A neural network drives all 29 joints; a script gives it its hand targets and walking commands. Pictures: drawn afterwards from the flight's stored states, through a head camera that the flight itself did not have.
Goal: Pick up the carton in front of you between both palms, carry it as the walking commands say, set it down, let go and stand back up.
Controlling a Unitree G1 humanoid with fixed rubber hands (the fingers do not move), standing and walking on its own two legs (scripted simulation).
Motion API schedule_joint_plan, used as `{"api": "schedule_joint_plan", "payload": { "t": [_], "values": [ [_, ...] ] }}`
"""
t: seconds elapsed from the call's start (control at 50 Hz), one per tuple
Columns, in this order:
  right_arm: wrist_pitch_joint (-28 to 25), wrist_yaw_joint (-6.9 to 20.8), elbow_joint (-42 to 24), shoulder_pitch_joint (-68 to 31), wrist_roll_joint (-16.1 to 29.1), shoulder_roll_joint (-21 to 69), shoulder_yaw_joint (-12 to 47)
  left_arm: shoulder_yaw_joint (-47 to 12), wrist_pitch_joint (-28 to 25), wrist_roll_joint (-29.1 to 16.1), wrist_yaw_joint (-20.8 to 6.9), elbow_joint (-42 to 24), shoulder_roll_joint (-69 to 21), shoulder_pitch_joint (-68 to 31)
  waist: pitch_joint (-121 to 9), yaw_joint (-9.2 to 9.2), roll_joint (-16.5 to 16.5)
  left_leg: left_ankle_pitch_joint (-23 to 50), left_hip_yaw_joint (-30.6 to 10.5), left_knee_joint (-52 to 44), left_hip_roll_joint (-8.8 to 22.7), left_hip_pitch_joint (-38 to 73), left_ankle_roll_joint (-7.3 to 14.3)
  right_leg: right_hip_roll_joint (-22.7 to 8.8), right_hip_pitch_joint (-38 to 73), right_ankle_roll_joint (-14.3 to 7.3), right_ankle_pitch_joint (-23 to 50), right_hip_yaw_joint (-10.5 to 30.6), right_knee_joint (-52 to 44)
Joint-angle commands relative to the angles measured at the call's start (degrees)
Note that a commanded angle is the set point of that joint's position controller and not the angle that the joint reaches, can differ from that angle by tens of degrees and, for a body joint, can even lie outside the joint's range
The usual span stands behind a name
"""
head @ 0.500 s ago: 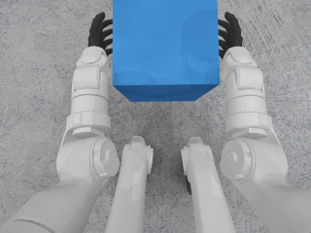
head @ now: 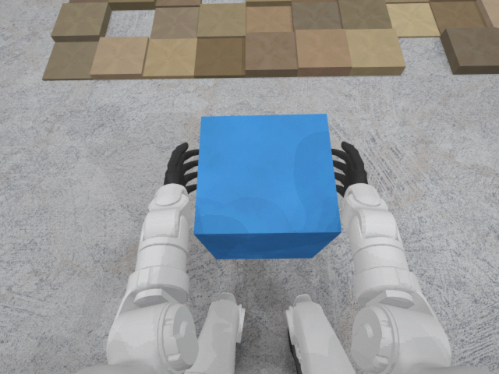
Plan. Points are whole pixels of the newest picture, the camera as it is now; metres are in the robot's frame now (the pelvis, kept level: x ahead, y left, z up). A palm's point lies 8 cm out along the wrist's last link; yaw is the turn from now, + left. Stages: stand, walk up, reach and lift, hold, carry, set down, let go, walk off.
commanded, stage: reach and lift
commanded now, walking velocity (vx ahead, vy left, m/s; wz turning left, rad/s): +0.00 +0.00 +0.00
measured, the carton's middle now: (263, 196) +0.41 +0.01 -0.11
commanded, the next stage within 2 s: hold in 1.60 s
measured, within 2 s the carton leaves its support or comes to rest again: neither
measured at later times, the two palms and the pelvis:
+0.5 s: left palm (146, 179) +0.35 +0.15 +0.11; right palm (401, 179) +0.35 -0.15 +0.11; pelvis +0.05 +0.00 +0.11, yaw +0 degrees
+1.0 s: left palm (133, 178) +0.33 +0.15 +0.15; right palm (423, 177) +0.33 -0.15 +0.15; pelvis +0.03 +0.00 +0.12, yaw +0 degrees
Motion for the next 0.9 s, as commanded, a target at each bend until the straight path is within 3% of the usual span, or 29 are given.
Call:
{"api": "schedule_joint_plan", "payload": {
  "t": [0.0, 0.24, 0.46, 0.56, 0.7, 0.88],
  "values": [
    [-1.1, 13.1, 2.0, -31.2, 8.1, 60.7, 32.9, -32.7, -1.2, -8.5, -14.0, 2.1, -62.0, -29.5, -37.5, 0.17, 0.4, 15.9, 5.6, -11.9, -3.5, 29.4, 0.9, 3.4, 26.1, -0.8, 15.3, -5.5, -12.3],
    [0.0, 13.6, -1.8, -16.8, 8.1, 60.7, 37.3, -36.4, -0.1, -8.1, -14.0, -2.1, -61.9, -15.2, -25.7, -0.18, 0.8, 22.7, 2.9, -27.3, -2.0, 46.6, 1.4, 1.4, 44.6, -1.5, 22.5, -2.6, -27.6],
    [6.7, 14.8, -10.0, -6.3, 9.6, 59.6, 42.2, -41.7, 6.4, -10.2, -14.6, -10.1, -61.6, -4.9, -14.2, -0.65, 0.6, 28.3, 2.1, -40.9, -0.7, 62.7, 1.0, 0.1, 61.2, -1.4, 28.7, -2.0, -41.2],
    [11.4, 15.4, -13.1, -3.0, 10.1, 58.6, 42.4, -42.0, 11.0, -10.8, -14.8, -14.1, -60.2, -2.4, -5.8, -0.66, 0.6, 24.9, 2.3, -46.2, -0.3, 66.5, 1.2, -0.4, 65.2, -1.4, 25.5, -2.2, -46.3],
    [14.1, 16.6, -10.4, -7.4, 7.9, 57.5, 36.6, -36.3, 13.6, -8.4, -16.0, -11.1, -59.3, -6.1, 3.5, -0.63, 0.4, 13.4, 2.9, -48.3, 0.1, 65.0, 1.9, -0.7, 63.6, -2.1, 13.6, -2.9, -48.6],
    [13.7, 17.1, -11.8, -12.8, 8.6, 59.1, 38.1, -38.3, 13.3, -9.4, -16.4, -13.0, -61.1, -12.1, -2.0, -0.75, 0.7, 15.0, 3.1, -47.4, 0.0, 68.0, 1.7, -0.6, 65.9, -2.2, 15.3, -3.1, -47.7]
  ]
}}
